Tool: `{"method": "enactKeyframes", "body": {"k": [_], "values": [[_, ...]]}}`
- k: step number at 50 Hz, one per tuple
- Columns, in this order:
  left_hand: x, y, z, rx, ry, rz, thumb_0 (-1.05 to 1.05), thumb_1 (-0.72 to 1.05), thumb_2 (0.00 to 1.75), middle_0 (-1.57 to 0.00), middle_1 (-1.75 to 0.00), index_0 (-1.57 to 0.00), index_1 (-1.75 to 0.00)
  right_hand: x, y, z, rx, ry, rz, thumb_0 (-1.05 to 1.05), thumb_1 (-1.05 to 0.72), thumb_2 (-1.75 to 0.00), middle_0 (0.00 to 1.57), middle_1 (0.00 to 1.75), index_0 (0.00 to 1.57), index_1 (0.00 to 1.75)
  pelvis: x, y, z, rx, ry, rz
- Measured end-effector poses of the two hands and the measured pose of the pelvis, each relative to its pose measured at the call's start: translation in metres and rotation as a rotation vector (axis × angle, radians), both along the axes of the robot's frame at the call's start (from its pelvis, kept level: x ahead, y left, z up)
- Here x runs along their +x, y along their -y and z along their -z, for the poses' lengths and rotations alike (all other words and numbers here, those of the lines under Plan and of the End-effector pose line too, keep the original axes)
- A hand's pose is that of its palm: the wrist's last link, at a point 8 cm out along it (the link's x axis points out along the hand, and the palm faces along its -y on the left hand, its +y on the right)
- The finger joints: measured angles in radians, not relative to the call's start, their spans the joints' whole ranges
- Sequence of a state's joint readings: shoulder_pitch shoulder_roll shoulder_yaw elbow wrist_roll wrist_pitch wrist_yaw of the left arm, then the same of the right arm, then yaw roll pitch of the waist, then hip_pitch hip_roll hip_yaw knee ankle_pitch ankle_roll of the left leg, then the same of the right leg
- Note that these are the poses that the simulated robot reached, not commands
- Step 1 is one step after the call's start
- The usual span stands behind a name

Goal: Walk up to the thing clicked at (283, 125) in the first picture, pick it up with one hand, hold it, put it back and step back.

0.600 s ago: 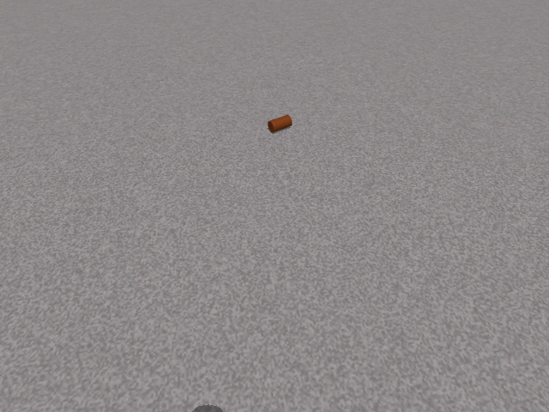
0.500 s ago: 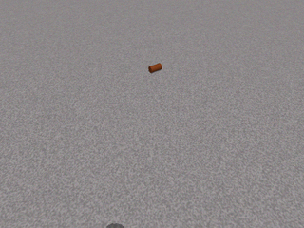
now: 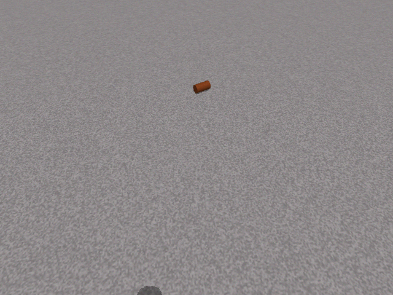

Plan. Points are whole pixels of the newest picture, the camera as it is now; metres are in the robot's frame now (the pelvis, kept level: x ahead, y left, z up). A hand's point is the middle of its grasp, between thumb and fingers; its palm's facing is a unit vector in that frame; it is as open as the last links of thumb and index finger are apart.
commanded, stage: stand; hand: left
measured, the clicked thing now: (201, 86) +1.85 -0.04 -0.75
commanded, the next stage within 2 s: walk up in 0.52 s
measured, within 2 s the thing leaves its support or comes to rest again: neither
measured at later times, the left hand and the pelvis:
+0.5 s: hand out of the picture +0.08 +0.25 -0.16, palm faces -0.02 -0.94 -0.34, open 7.4 cm; pelvis +0.00 +0.00 +0.00, yaw +0 degrees
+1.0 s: hand out of the picture +0.16 +0.33 -0.17, palm faces +0.19 -0.94 -0.28, open 7.4 cm; pelvis +0.13 +0.03 -0.01, yaw +13 degrees
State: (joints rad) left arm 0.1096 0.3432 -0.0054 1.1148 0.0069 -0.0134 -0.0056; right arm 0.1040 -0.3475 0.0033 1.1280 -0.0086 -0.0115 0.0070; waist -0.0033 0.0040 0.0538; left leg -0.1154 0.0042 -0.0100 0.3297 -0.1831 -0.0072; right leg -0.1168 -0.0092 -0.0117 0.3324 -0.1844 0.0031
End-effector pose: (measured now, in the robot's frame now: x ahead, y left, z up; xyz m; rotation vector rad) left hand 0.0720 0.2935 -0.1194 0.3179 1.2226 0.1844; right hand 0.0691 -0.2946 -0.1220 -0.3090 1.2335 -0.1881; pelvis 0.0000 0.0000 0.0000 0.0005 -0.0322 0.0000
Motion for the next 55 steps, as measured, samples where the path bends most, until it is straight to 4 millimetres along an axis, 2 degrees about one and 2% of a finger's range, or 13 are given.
{"method": "enactKeyframes", "body": {"k": [26, 32, 35, 40, 43, 49, 55], "values": [[0.001, 0.001, -0.001, 0.003, -0.010, -0.014, 0.01, 0.91, 0.90, -0.21, -0.30, -0.20, -0.30, 0.003, 0.004, 0.000, -0.005, -0.007, -0.008, 0.00, -0.91, -0.89, 0.21, 0.30, 0.21, 0.30, 0.005, 0.003, 0.000, 0.001, 0.000, -0.005], [0.009, -0.018, -0.003, -0.020, 0.104, -0.075, 0.01, 0.91, 0.90, -0.21, -0.30, -0.20, -0.30, 0.010, 0.021, -0.003, -0.038, -0.009, -0.076, 0.00, -0.91, -0.89, 0.21, 0.30, 0.21, 0.30, 0.015, 0.005, 0.010, -0.018, -0.022, -0.071], [0.005, -0.035, -0.002, -0.008, 0.152, -0.138, 0.01, 0.91, 0.90, -0.21, -0.30, -0.21, -0.30, 0.030, 0.026, -0.010, -0.081, -0.031, -0.134, 0.01, -0.91, -0.89, 0.21, 0.30, 0.21, 0.30, 0.027, 0.002, 0.014, -0.021, -0.018, -0.126], [-0.005, -0.068, 0.011, 0.001, 0.114, -0.212, 0.01, 0.91, 0.90, -0.21, -0.30, -0.20, -0.30, 0.091, 0.020, -0.030, -0.140, 0.043, -0.217, 0.01, -0.91, -0.89, 0.21, 0.30, 0.21, 0.30, 0.058, -0.014, 0.020, -0.020, 0.003, -0.175], [0.003, -0.080, 0.022, 0.003, 0.051, -0.222, 0.01, 0.91, 0.90, -0.21, -0.30, -0.20, -0.30, 0.120, 0.019, -0.037, -0.189, 0.132, -0.211, 0.01, -0.91, -0.89, 0.21, 0.30, 0.21, 0.30, 0.079, -0.025, 0.027, 0.001, 0.010, -0.182], [0.060, -0.078, 0.015, -0.043, 0.088, -0.204, 0.01, 0.91, 0.90, -0.20, -0.29, -0.20, -0.30, 0.154, 0.011, -0.051, -0.202, 0.114, -0.222, 0.00, -0.91, -0.89, 0.21, 0.30, 0.21, 0.30, 0.126, -0.030, 0.015, 0.022, 0.013, -0.216], [0.130, -0.067, 0.010, -0.066, 0.117, -0.196, 0.01, 0.91, 0.90, -0.20, -0.29, -0.20, -0.30, 0.202, 0.009, -0.045, -0.168, 0.060, -0.256, 0.00, -0.90, -0.89, 0.21, 0.30, 0.21, 0.30, 0.187, -0.022, 0.012, 0.026, 0.009, -0.250]]}}
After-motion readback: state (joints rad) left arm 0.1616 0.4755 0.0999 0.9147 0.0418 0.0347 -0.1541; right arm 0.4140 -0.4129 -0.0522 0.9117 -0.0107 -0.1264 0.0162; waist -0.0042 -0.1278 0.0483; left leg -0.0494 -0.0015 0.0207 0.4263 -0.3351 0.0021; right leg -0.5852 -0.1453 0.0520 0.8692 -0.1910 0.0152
